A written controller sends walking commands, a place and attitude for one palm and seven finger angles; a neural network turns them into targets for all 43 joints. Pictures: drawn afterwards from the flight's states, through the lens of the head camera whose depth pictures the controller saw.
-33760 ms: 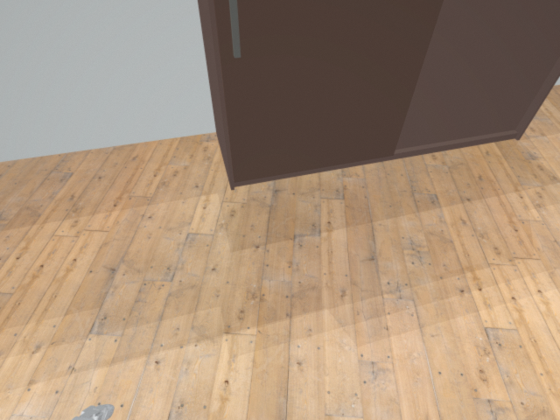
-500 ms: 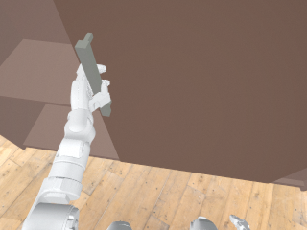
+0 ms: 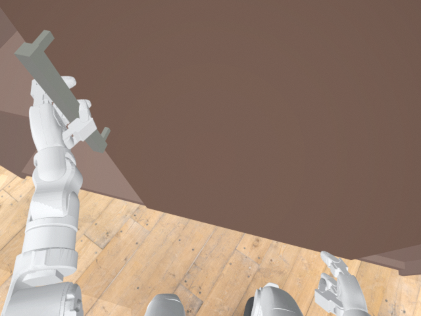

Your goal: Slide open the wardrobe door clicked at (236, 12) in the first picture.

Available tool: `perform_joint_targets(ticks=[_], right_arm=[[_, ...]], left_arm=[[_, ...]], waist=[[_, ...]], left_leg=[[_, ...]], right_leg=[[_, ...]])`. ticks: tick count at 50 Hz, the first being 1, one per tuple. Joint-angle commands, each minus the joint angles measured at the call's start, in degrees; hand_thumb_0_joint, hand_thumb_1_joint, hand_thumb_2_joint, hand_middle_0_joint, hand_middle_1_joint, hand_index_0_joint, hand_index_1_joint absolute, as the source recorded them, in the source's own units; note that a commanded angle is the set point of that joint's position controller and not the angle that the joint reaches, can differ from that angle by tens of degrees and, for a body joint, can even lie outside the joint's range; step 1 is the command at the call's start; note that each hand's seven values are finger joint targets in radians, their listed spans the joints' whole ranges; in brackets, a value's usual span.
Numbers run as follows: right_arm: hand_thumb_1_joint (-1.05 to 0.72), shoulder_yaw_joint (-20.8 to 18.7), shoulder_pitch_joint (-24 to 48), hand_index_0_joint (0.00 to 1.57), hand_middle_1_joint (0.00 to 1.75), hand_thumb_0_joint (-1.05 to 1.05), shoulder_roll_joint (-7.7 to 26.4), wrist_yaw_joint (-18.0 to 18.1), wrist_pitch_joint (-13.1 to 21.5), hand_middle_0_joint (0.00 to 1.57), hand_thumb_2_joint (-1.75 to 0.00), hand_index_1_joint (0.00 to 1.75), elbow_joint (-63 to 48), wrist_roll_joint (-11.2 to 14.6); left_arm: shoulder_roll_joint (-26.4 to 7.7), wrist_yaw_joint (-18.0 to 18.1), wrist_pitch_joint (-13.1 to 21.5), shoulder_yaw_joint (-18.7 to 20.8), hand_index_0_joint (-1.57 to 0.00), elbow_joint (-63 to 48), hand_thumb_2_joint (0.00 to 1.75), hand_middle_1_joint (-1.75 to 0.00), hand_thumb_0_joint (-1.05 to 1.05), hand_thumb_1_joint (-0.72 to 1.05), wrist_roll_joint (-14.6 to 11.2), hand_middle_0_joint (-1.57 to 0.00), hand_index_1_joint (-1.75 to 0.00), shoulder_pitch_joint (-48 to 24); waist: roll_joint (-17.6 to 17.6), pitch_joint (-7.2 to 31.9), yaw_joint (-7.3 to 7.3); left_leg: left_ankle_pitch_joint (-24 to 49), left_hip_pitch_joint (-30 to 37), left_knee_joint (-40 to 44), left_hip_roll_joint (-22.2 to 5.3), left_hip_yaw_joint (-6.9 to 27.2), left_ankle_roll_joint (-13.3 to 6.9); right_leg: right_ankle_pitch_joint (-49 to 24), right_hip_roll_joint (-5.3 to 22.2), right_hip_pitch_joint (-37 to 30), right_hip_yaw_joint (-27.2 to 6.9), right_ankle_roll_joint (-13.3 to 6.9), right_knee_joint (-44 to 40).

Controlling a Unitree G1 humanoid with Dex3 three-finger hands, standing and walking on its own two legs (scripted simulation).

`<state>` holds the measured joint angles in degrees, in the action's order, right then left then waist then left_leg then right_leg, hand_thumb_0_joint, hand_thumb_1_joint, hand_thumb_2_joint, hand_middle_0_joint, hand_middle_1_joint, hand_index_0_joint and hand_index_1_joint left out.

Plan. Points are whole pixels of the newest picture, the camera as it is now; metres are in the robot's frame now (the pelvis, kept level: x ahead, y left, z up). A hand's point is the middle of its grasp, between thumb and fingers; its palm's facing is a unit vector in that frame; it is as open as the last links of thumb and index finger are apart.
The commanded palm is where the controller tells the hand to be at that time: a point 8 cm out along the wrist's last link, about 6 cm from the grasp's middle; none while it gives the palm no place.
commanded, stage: stop walking and hold the door there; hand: left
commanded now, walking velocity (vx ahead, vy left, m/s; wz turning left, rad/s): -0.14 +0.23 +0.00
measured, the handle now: (78, 102) +0.41 +0.34 +0.08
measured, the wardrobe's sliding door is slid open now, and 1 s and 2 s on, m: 0.68 0.68 0.68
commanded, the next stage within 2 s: none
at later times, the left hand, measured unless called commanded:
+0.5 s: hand (81, 123) +0.37 +0.31 +0.08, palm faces +0.52 -0.80 -0.29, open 6.5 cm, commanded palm +0.33 +0.33 +0.07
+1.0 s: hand (80, 126) +0.36 +0.31 +0.08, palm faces +0.42 -0.85 -0.30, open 6.8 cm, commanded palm +0.32 +0.33 +0.07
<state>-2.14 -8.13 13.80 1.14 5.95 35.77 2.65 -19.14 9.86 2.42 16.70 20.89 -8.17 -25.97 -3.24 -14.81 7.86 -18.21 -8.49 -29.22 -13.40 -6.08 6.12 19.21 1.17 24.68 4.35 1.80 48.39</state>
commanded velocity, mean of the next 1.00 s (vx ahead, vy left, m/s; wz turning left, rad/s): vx -0.06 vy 0.06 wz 0.00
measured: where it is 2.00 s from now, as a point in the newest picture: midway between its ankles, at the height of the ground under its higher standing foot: outside the picture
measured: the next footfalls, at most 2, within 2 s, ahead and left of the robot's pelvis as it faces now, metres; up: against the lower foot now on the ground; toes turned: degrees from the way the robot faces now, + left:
right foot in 0.08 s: +0.12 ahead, -0.14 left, +0.00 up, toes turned -7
left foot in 0.46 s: +0.09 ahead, +0.11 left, +0.00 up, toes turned +3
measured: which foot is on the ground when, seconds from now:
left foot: down 0.00-0.10, up 0.12-0.44, down 0.46-1.00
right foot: up 0.00-0.06, down 0.08-0.46, up 0.48-0.70, down 0.72-1.00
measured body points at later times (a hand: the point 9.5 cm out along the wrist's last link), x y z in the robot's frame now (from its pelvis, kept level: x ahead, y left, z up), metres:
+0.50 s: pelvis +0.02 +0.00 -0.01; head +0.04 +0.00 +0.44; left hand +0.34 +0.35 +0.10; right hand +0.16 -0.30 -0.10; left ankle +0.05 +0.11 -0.74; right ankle +0.08 -0.13 -0.73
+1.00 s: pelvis -0.04 +0.03 +0.00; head -0.05 +0.03 +0.45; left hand +0.33 +0.35 +0.10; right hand +0.01 -0.26 -0.11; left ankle +0.05 +0.11 -0.74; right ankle -0.03 -0.10 -0.74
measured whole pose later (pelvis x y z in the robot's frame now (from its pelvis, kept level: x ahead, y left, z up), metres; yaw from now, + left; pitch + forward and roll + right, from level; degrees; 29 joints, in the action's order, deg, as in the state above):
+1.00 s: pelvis -0.04 +0.03 +0.00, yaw -8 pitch -2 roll -1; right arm 1.2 -17.5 16.9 6.7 3.8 41.7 2.2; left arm -29.0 10.6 3.1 20.6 44.3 -1.8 -21.0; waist -0.6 -0.9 -2.4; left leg -8.6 -16.5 -27.1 -3.4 -10.4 -2.6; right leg 14.3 0.9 13.5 2.5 0.2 28.9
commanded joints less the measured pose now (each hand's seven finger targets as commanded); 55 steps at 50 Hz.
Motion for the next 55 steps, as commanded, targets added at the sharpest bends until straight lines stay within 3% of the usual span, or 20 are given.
perform_joint_targets(ticks=[1, 2, 3, 4, 5, 9, 15, 20, 21, 23, 24, 25, 28, 34, 38, 39, 41, 46, 50, 55], right_arm=[[-0.90, -2.7, -1.7, 0.20, 0.30, 0.00, 9.2, 1.7, 1.0, 0.20, -0.90, 0.30, -6.2, 0.5], [-0.90, -2.0, -1.7, 0.20, 0.30, 0.00, 9.2, 1.8, 1.4, 0.20, -0.90, 0.30, -6.0, 0.5], [-0.90, -1.8, -1.3, 0.20, 0.30, 0.00, 7.7, 1.9, 1.2, 0.20, -0.90, 0.30, -6.1, 0.8], [-0.90, -1.3, 0.8, 0.20, 0.30, 0.00, 5.9, 2.6, 0.8, 0.20, -0.90, 0.30, -7.2, 0.6], [-0.90, -0.7, 2.6, 0.20, 0.30, 0.00, 5.3, 3.4, 0.9, 0.20, -0.90, 0.30, -7.5, 0.1], [-0.90, 0.5, 3.5, 0.20, 0.30, 0.00, 7.3, 4.1, 0.7, 0.20, -0.90, 0.30, -4.3, 0.4], [-0.90, 0.3, 3.3, 0.20, 0.30, 0.00, 7.9, 4.5, -0.3, 0.20, -0.90, 0.30, -4.0, 0.2], [-0.90, -0.6, 0.4, 0.20, 0.30, 0.00, 9.2, 5.1, -0.4, 0.20, -0.90, 0.30, -3.7, -0.3], [-0.90, -1.1, 0.0, 0.20, 0.30, 0.00, 9.9, 5.3, -0.4, 0.20, -0.90, 0.30, -3.8, -0.6], [-0.90, -1.2, -0.3, 0.20, 0.30, 0.00, 11.2, 5.0, -0.3, 0.20, -0.90, 0.30, -5.5, -0.3], [-0.90, -1.1, -0.9, 0.20, 0.30, 0.00, 10.1, 4.3, -0.3, 0.20, -0.90, 0.30, -6.2, -0.2], [-0.90, -0.6, -0.1, 0.20, 0.30, 0.00, 9.0, 4.3, 0.0, 0.20, -0.90, 0.30, -5.9, -0.3], [-0.90, -0.7, -1.9, 0.20, 0.30, 0.00, 9.6, 4.4, 0.8, 0.20, -0.90, 0.30, -4.8, -1.1], [-0.90, 0.1, -3.4, 0.20, 0.30, 0.00, 10.3, 4.3, 1.7, 0.20, -0.90, 0.30, -4.2, -1.2], [-0.90, 0.7, -3.2, 0.20, 0.30, 0.00, 10.0, 5.0, 1.6, 0.20, -0.90, 0.30, -4.1, -1.5], [-0.90, 0.1, -4.6, 0.20, 0.30, 0.00, 10.5, 5.3, 1.3, 0.20, -0.90, 0.30, -3.3, -0.8], [-0.90, 0.3, -3.8, 0.20, 0.30, 0.00, 9.8, 5.7, 1.0, 0.20, -0.90, 0.30, -3.2, -0.6], [-0.90, 0.7, -3.7, 0.20, 0.30, 0.00, 10.8, 6.2, 0.6, 0.20, -0.90, 0.30, -2.3, -0.7], [-0.90, 0.9, -4.2, 0.20, 0.30, 0.00, 11.2, 6.3, 0.3, 0.20, -0.90, 0.30, -1.5, -0.6], [-0.90, 0.4, -5.6, 0.20, 0.30, 0.00, 11.6, 6.3, 0.8, 0.20, -0.90, 0.30, -0.9, -0.6]], left_arm=[[-22.9, -3.5, 6.4, 6.9, -0.45, -6.6, 0.90, -1.40, 0.00, 0.90, 6.6, -0.45, -1.40, -10.2], [-21.5, -4.3, 7.5, 4.4, -0.45, -8.9, 0.90, -1.40, 0.00, 0.90, 7.2, -0.45, -1.40, -10.9], [-23.9, -4.2, 8.5, 6.3, -0.45, -8.6, 0.90, -1.40, 0.00, 0.90, 7.8, -0.45, -1.40, -10.4], [-25.5, -3.8, 8.9, 7.7, -0.45, -6.6, 0.90, -1.40, 0.00, 0.90, 8.0, -0.45, -1.40, -6.9], [-26.5, -3.3, 7.4, 10.6, -0.45, -2.3, 0.90, -1.40, 0.00, 0.90, 7.1, -0.45, -1.40, -2.0], [-31.1, -0.8, 8.5, 19.4, -0.45, 0.6, 0.90, -1.40, 0.00, 0.90, 7.0, -0.45, -1.40, 0.4], [-26.5, -0.1, 9.3, 15.4, -0.45, 0.5, 0.90, -1.40, 0.00, 0.90, 7.1, -0.45, -1.40, -1.2], [-23.5, 0.3, 9.9, 12.0, -0.45, -3.7, 0.90, -1.40, 0.00, 0.90, 7.6, -0.45, -1.40, -1.8], [-22.6, 0.3, 10.4, 10.7, -0.45, -6.1, 0.90, -1.40, 0.00, 0.90, 7.4, -0.45, -1.40, -3.3], [-20.6, 0.0, 10.8, 7.9, -0.45, -10.2, 0.90, -1.40, 0.00, 0.90, 7.1, -0.45, -1.40, -2.5], [-19.4, -0.5, 10.4, 6.5, -0.45, -10.4, 0.90, -1.40, 0.00, 0.90, 7.1, -0.45, -1.40, -1.7], [-14.8, -1.0, 9.5, 3.3, -0.45, -5.8, 0.90, -1.40, 0.00, 0.90, 7.0, -0.45, -1.40, 0.9], [-19.9, -0.8, 9.2, 5.3, -0.45, -9.3, 0.90, -1.40, 0.00, 0.90, 7.8, -0.45, -1.40, -3.3], [-20.3, -1.3, 6.9, 5.0, -0.45, -4.4, 0.90, -1.40, 0.00, 0.90, 7.2, -0.45, -1.40, -2.7], [-23.4, -1.1, 6.9, 7.0, -0.45, -0.5, 0.90, -1.40, 0.00, 0.90, 7.3, -0.45, -1.40, -3.0], [-25.4, -0.8, 6.6, 9.2, -0.45, 1.6, 0.90, -1.40, 0.00, 0.90, 7.0, -0.45, -1.40, -3.3], [-21.1, -1.3, 6.3, 5.0, -0.45, 2.8, 0.90, -1.40, 0.00, 0.90, 6.5, -0.45, -1.40, -6.3], [-20.3, -1.4, 6.3, 2.5, -0.45, 8.2, 0.90, -1.40, 0.00, 0.90, 6.9, -0.45, -1.40, -10.5], [-19.5, -1.1, 6.4, 1.5, -0.45, 12.7, 0.90, -1.40, 0.00, 0.90, 7.2, -0.45, -1.40, -11.8], [-18.1, -1.5, 6.9, -0.5, -0.45, 14.0, 0.90, -1.40, 0.00, 0.90, 7.2, -0.45, -1.40, -13.9]], waist=[[-16.2, 31.6, -7.04], [-17.5, 32.2, -7.64], [-10.6, 33.5, -7.91], [3.4, 36.1, -7.59], [11.8, 35.9, -6.50], [13.5, 32.5, -6.52], [11.8, 32.9, -6.98], [5.2, 32.0, -8.49], [1.5, 31.3, -8.84], [-13.4, 29.1, -7.02], [-12.6, 28.1, -6.76], [-12.5, 24.7, -7.27], [-18.4, 25.7, -8.12], [-9.2, 27.2, -8.71], [-5.8, 30.0, -9.51], [0.1, 32.4, -9.09], [2.4, 32.5, -9.30], [-6.5, 26.4, -9.17], [-10.2, 22.0, -9.02], [-8.1, 24.5, -9.22]], left_leg=[[52.5, 18.4, -7.7, -3.9, -5.2, -8.6], [47.6, 16.3, -12.3, -0.9, -7.0, -7.2], [35.4, 9.3, -19.2, 2.8, -7.1, -6.1], [2.2, -6.6, -30.8, 9.2, -4.9, -4.8], [-21.2, -14.1, -39.2, 12.8, 2.8, -4.8], [-16.9, -20.8, -41.8, 10.7, 9.3, -4.1], [-10.3, -14.6, -24.0, 12.1, 4.3, -4.2], [7.0, -1.5, -2.4, 11.1, 3.1, -4.3], [14.0, 1.9, 2.4, 8.6, 3.8, -4.7], [36.1, 1.4, 7.5, -5.8, 17.3, -12.7], [31.2, -1.7, 9.6, -6.5, 15.9, -14.6], [28.3, -3.5, 11.0, -5.8, 14.4, -14.9], [37.6, 1.8, 7.3, -3.1, 9.8, -13.6], [33.5, 5.8, 5.5, -1.1, 8.5, -10.9], [25.2, 0.5, 3.6, 2.9, 4.8, -7.0], [23.6, 0.5, 1.7, 3.5, 4.3, -6.5], [18.7, 1.9, 2.2, 4.2, 4.1, -6.7], [1.7, -1.0, 12.2, 0.6, 8.8, -8.6], [-14.1, -7.7, 20.3, -1.8, 11.9, -9.6], [-7.5, -3.7, 17.9, -0.1, 9.1, -8.8]], right_leg=[[-11.1, -2.7, -6.6, 4.4, 0.2, -17.7], [-21.4, -2.2, -10.9, 4.9, 0.0, -23.7], [-41.6, 1.4, -18.9, 1.5, -1.1, -23.8], [-71.8, 12.8, -31.3, -13.6, -6.6, -18.9], [-83.5, 21.7, -30.5, -21.0, -10.3, -18.7], [-70.0, 20.1, -28.9, -16.6, -10.9, -17.2], [-62.4, 18.7, -25.1, -12.8, -10.5, -19.4], [-36.5, 13.5, -15.8, -9.1, -7.5, -20.3], [-28.8, 10.9, -13.7, -7.6, -5.7, -18.3], [-0.2, 2.2, -7.7, -2.8, -1.2, -11.8], [9.6, -0.5, -7.8, -3.1, -1.5, -5.8], [9.6, -1.1, -6.4, -2.3, -1.8, -1.5], [3.3, 0.4, -5.0, -2.4, -1.5, -2.1], [-3.4, -0.7, -11.9, -0.1, -1.2, -21.1], [-28.7, 5.0, -19.1, -5.5, -3.0, -22.5], [-29.8, 5.4, -19.3, -7.2, -3.3, -21.9], [-26.2, 6.0, -16.9, -8.1, -3.5, -23.2], [-2.6, 1.5, -11.0, -4.4, -2.1, -22.7], [0.8, 0.4, -12.3, -2.7, -2.3, -18.0], [-2.3, 0.5, -14.1, -2.4, -2.3, -22.2]])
